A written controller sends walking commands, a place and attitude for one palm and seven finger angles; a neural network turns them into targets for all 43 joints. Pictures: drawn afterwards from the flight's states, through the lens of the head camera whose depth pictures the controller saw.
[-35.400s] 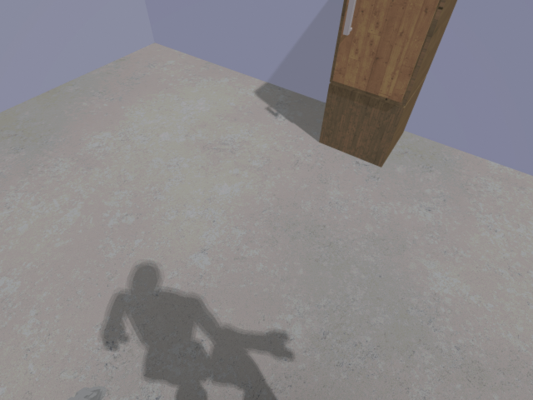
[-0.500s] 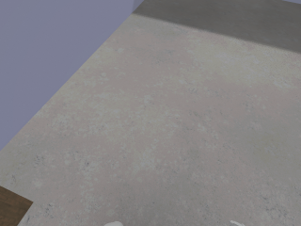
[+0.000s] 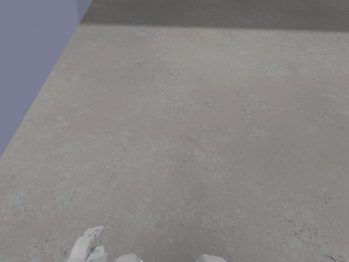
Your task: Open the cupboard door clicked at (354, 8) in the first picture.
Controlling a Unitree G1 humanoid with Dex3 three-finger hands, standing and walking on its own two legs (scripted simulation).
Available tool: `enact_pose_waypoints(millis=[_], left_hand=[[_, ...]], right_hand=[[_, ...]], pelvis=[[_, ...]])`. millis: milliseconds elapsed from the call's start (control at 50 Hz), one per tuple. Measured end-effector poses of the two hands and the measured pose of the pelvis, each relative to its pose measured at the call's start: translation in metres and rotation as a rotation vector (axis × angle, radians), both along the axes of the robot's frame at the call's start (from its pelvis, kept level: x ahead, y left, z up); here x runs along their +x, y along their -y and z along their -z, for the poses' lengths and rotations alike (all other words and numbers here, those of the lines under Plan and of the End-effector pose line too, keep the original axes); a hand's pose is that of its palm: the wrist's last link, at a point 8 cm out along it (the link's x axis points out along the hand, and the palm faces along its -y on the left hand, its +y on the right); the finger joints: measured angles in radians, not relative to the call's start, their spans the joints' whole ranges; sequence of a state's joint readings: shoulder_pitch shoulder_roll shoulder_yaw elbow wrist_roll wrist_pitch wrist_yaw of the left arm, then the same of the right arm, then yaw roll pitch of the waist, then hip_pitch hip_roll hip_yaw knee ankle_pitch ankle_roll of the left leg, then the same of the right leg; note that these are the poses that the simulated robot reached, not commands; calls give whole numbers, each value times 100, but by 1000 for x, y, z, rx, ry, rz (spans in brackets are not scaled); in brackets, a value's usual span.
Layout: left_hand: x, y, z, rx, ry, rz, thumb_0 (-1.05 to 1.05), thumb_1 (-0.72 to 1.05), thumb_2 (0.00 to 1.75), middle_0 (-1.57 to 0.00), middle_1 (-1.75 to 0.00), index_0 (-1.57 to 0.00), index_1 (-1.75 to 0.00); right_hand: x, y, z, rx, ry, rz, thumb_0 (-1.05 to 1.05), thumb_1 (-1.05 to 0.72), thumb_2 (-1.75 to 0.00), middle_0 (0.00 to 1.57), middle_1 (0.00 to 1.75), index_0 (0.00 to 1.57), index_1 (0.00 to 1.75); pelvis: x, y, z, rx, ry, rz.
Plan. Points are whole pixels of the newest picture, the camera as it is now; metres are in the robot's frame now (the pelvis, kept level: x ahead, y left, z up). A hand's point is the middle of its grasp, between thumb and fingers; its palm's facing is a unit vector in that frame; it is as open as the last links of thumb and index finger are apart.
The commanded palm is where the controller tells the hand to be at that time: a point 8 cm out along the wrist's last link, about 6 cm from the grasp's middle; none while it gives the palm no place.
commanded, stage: walk to a spot facing it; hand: left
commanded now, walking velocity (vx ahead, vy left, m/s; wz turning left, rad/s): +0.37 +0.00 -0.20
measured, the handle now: out of the picture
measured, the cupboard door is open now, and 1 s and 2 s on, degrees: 45 45 45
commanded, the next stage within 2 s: turn to face it in 0.66 s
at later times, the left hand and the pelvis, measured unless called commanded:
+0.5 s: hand (110, 197) +0.31 +0.19 -0.15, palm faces -0.12 -0.98 -0.17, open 7.4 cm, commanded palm none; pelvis +0.24 +0.01 +0.02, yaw -10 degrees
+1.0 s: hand (142, 140) +0.52 +0.11 -0.18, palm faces -0.13 -0.98 -0.17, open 7.4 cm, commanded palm none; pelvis +0.46 -0.06 +0.00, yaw -9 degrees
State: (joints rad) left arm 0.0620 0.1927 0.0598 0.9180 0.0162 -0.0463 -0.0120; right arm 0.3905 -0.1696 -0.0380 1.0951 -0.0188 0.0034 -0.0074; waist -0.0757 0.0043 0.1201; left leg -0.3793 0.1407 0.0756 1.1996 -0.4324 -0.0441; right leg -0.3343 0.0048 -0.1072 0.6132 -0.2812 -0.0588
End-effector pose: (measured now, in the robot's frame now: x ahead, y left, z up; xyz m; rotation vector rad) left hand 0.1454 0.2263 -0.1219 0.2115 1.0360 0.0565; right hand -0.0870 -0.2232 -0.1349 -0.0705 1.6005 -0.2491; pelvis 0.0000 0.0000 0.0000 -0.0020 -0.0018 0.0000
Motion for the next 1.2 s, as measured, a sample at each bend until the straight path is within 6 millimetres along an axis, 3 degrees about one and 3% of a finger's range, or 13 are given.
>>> enact_pose_waypoints(millis=[60, 200, 260, 300, 380, 500, 600, 660, 720, 820, 940, 1080, 1200], left_hand=[[-11, 4, 3, -7, -104, -25, 0, 92, 90, -20, -30, -20, -30], [-14, -25, 9, 7, -249, -102, -1, 95, 90, -20, -30, -20, -30], [-10, -36, 21, -1, -323, -122, 0, 94, 90, -20, -30, -20, -30], [0, -41, 27, 2, -370, -109, 0, 93, 90, -20, -30, -20, -30], [49, -39, 20, 5, -372, -69, 1, 92, 90, -20, -30, -19, -30], [160, -9, 0, -10, -252, 17, 1, 92, 90, -19, -30, -19, -30], [256, 28, 2, 10, -157, 107, 1, 91, 90, -20, -30, -19, -30], [295, 45, 9, 24, -102, 108, 1, 91, 90, -20, -30, -19, -30], [311, 57, 5, 26, -125, 101, 1, 91, 90, -20, -30, -20, -30], [326, 63, 7, 25, -226, 94, 0, 93, 90, -20, -30, -20, -30], [355, 61, 31, -4, -298, 48, 1, 92, 90, -20, -30, -20, -30], [416, 76, 17, 2, -219, -21, 1, 92, 90, -20, -30, -20, -30], [456, 93, -1, 44, -71, -69, 1, 91, 90, -20, -30, -20, -30]], right_hand=[[77, 8, -6, -23, 154, -16, 1, -91, -90, 20, 29, 20, 30], [244, 5, -20, -39, 416, -107, 0, -91, -90, 20, 29, 20, 30], [304, -1, -18, -62, 507, -141, 0, -91, -90, 20, 29, 20, 30], [329, -5, -17, -76, 545, -140, 0, -91, -90, 20, 29, 20, 30], [339, -9, -20, -69, 509, -101, 0, -91, -90, 20, 29, 20, 30], [314, 8, -16, -63, 320, 7, -1, -94, -90, 20, 29, 20, 30], [293, 30, 1, -33, 156, 94, 0, -93, -90, 20, 29, 20, 30], [298, 45, 13, -16, 76, 120, 0, -92, -90, 20, 29, 20, 30], [334, 57, 6, -31, 87, 126, 1, -92, -90, 20, 29, 20, 30], [425, 69, -12, -57, 231, 118, 1, -91, -90, 20, 29, 20, 30], [519, 66, -3, -71, 335, 58, 0, -91, -90, 20, 29, 20, 30], [560, 78, -1, -45, 275, -21, 0, -93, -90, 20, 29, 20, 30], [590, 113, 12, -3, 242, -65, 0, -91, -90, 21, 29, 20, 30]], pelvis=[[27, 2, -10, 3, -9, 20], [97, -8, -12, -12, -12, 54], [133, -19, -1, -25, -5, 80], [152, -23, 3, -10, 0, 102], [186, -22, -5, 9, -5, 130], [237, -9, -17, 11, -15, 173], [286, 22, -5, 24, -5, 202], [311, 38, 6, 20, 2, 203], [336, 47, -2, 6, 2, 205], [382, 58, -14, 8, -13, 213], [442, 57, 2, -14, -1, 183], [473, 73, -4, 4, -19, 105], [489, 103, 0, 24, -22, 26]])
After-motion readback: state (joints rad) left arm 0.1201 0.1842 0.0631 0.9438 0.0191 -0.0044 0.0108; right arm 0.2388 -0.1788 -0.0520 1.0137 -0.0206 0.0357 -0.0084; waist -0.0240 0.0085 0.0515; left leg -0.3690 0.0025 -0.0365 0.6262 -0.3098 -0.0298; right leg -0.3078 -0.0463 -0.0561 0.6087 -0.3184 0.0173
